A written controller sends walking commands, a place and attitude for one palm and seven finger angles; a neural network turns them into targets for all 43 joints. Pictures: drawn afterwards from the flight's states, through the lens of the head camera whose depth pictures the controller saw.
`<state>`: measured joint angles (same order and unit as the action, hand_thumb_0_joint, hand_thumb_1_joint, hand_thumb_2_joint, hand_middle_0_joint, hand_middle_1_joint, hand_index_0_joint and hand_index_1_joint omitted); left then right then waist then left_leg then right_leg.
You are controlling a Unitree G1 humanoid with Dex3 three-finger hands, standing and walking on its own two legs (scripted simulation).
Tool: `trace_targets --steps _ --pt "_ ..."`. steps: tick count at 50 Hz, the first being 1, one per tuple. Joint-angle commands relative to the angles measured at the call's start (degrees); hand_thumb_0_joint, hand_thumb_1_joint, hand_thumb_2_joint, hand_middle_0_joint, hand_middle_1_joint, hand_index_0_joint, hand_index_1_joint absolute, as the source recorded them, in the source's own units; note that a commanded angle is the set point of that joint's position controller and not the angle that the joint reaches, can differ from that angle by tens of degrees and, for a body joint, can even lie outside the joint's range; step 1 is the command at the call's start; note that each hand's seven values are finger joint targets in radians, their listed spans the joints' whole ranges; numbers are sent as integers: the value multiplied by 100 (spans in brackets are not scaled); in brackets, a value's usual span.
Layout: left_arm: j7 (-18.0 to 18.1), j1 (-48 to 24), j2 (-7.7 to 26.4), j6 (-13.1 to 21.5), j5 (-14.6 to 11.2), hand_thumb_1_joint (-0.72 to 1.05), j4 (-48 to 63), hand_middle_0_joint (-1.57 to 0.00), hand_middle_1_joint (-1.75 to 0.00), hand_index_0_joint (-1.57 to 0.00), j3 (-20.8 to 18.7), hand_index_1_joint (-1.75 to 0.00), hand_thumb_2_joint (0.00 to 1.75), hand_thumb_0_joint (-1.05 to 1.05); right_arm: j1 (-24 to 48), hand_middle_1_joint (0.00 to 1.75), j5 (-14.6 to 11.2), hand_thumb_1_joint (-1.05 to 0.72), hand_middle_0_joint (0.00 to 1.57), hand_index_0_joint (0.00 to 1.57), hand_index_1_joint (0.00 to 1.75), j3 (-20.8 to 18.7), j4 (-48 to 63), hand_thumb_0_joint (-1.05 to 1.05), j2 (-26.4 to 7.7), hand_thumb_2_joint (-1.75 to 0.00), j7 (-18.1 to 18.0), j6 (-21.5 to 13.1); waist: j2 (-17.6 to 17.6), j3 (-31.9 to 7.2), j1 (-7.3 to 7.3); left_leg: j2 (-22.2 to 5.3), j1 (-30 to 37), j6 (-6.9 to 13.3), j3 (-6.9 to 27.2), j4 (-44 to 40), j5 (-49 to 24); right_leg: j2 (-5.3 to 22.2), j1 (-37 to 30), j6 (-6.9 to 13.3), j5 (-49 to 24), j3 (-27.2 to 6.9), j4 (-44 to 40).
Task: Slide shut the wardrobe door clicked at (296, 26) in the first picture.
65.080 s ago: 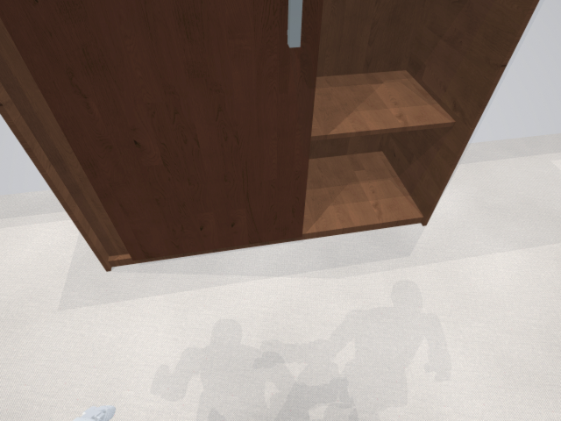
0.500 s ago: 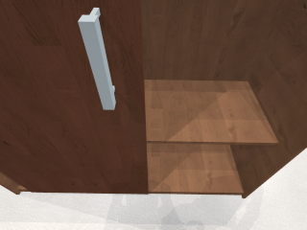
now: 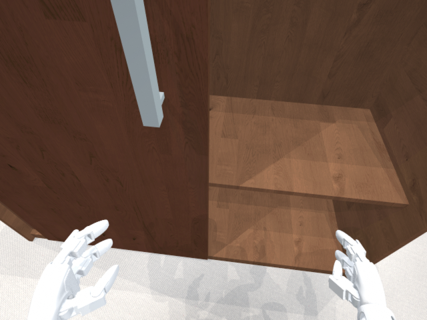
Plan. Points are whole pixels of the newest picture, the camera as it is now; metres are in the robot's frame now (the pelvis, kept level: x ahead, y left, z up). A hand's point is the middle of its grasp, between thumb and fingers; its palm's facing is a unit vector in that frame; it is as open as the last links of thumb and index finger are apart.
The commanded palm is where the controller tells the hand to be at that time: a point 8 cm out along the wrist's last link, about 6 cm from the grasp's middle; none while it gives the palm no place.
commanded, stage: raise the hand with hooked fingers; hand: left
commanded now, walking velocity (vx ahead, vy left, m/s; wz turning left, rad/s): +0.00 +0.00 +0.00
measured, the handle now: (146, 53) +0.42 +0.14 +0.28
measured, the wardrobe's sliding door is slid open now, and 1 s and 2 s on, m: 0.60 0.60 0.60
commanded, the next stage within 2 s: move the hooked fingers beside the handle in 1.62 s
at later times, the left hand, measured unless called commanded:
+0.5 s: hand (40, 207) +0.23 +0.25 +0.17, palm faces +0.07 -0.99 -0.11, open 11.9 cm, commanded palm +0.19 +0.30 +0.18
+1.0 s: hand out of the picture +0.26 +0.30 +0.26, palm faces +0.07 -0.99 -0.14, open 13.9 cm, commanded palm +0.22 +0.35 +0.29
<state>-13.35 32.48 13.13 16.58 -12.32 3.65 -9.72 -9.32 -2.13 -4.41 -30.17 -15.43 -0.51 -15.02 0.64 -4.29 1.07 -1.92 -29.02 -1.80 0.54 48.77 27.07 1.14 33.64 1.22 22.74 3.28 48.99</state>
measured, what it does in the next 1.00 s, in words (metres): stands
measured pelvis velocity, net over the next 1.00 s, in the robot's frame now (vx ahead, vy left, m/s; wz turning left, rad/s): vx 0.00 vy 0.03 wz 0.03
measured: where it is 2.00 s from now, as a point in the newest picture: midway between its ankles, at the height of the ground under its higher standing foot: outside the picture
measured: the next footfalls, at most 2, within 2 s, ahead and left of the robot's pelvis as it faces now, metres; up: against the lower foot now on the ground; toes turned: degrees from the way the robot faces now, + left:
none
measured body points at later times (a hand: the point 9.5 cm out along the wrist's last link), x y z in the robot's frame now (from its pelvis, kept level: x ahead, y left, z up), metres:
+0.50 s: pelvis +0.01 +0.01 +0.03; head +0.01 -0.01 +0.48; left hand +0.22 +0.30 +0.18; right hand +0.16 -0.26 -0.05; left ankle -0.03 +0.14 -0.70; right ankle +0.02 -0.10 -0.70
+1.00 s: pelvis +0.00 +0.03 +0.04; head -0.02 +0.01 +0.49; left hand +0.25 +0.35 +0.27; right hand +0.22 -0.17 -0.02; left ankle -0.03 +0.14 -0.70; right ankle +0.02 -0.10 -0.70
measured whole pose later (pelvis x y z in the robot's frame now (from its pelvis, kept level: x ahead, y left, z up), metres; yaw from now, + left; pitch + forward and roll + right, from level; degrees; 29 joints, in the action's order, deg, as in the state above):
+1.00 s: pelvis +0.00 +0.03 +0.04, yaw +2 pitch -3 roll -1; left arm -24.5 -8.5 29.3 -20.9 -19.9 4.8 -26.0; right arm -8.8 -4.1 6.0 -38.1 -14.9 -5.5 -12.3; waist -3.8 -0.9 5.1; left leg 0.0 -6.7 0.5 1.2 24.6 15.3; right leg 2.3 8.9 -1.1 9.8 4.4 21.5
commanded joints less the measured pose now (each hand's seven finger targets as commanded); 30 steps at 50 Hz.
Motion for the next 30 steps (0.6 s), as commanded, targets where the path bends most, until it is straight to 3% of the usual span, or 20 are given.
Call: trace_targets --steps 1,3,6,7,10,11,12,13,16,17,19,22,26,30 --pt "86 -1753 901 1092 -579 32 2607 -24 -68 -24 -688 -68 65 0 -255 30 27 -90 20 20 30 10 369 0 -525 -90 -247 -413 -402 -819 -393 300 226 320 52 -361 -1824 -214 -734 -119 -1515 -204 -874" --pt "-138 -1914 857 1275 -684 27 2266 -25 -70 -25 -507 -70 63 0 -332 30 8 -90 20 20 30 75 81 0 -576 -90 -346 -610 -433 -692 -518 273 290 314 124 -358 -1691 -201 -739 -132 -1416 -263 -1002" --pt "-524 -2245 1041 1002 -644 20 1747 -25 -75 -25 -392 -75 60 0 -229 30 -48 -90 20 20 30 163 -68 0 -730 -90 -464 -775 -441 -629 -614 269 386 349 167 -492 -1412 -167 -911 -144 -1016 -307 -1273" --pt "-641 -2259 1215 811 -640 18 1603 -25 -76 -25 -528 -76 59 0 -179 30 -61 -90 20 20 30 174 -97 0 -759 -90 -495 -791 -305 -715 -556 275 336 348 189 -574 -1357 -101 -1099 -163 -916 -351 -1360" --pt "-975 -1909 1785 -44 -654 11 985 -26 -81 -26 -1153 -81 56 0 121 30 -97 -90 20 20 30 219 -11 0 -785 -90 -591 -714 52 -880 -189 287 292 378 179 -796 -1445 52 -1605 -217 -907 -517 -1564" --pt "-973 -1661 2067 -394 -686 8 483 -26 -82 -26 -1595 -82 55 0 192 30 -128 -90 20 20 30 224 -4 0 -805 -90 -589 -627 169 -924 -53 286 303 353 179 -843 -1491 82 -1772 -239 -922 -559 -1614" --pt "-1033 -1600 1934 -597 -855 6 700 -26 -84 -26 -1637 -84 54 0 245 30 -141 -90 20 20 30 278 85 0 -732 -90 -591 -572 258 -972 97 305 327 343 177 -971 -1626 120 -1980 -255 -1136 -522 -1622" --pt "-1010 -1543 2090 -805 -1003 4 799 -26 -86 -26 -1955 -86 53 0 341 30 -154 -90 20 20 30 297 156 0 -689 -90 -612 -536 318 -1116 221 304 378 317 180 -1002 -1755 147 -2166 -293 -1447 -534 -1618" --pt "-818 -1539 2184 -1004 -1394 -3 1269 -27 -90 -27 -2493 -90 50 0 364 30 -170 -90 20 20 30 359 280 0 -635 -90 -569 -573 331 -1245 405 318 568 232 194 -1231 -2207 85 -2553 -330 -2345 -344 -1579" --pt "-789 -1544 1942 -963 -1490 -6 1549 -27 -92 -27 -2339 -92 49 0 308 30 -170 -90 20 20 30 380 316 0 -588 -90 -536 -625 278 -1181 385 336 644 226 182 -1308 -2310 55 -2552 -333 -2585 -290 -1595" --pt "-727 -1617 1796 -887 -1483 -10 1691 -27 -94 -27 -2167 -94 47 0 182 30 -168 -90 20 20 30 351 265 0 -624 -90 -491 -703 149 -961 293 338 803 214 114 -1420 -2372 -13 -2428 -356 -2732 -217 -1664" --pt "-696 -2054 1732 -970 -1292 -17 1620 -28 -99 -28 -1772 -99 44 0 95 30 -163 -90 20 20 30 329 155 0 -731 -90 -487 -774 -121 -453 109 320 922 233 62 -1620 -2144 -84 -2180 -287 -2144 -150 -1884" --pt "-745 -2846 2156 -1360 -1086 -27 1634 -28 -105 -28 -1793 -105 40 0 154 30 -195 -90 20 20 30 310 105 0 -864 -90 -611 -758 -298 -171 71 315 1145 301 48 -1868 -1788 -175 -2049 -200 -1241 -90 -2206" --pt "-682 -3662 2483 -1461 -1011 -36 2124 -29 -111 -29 -1985 -111 36 0 247 30 -167 -90 20 20 30 379 80 0 -837 -90 -683 -760 -607 -483 119 326 1593 305 147 -2191 -2007 -263 -2370 -127 -1363 127 -2323"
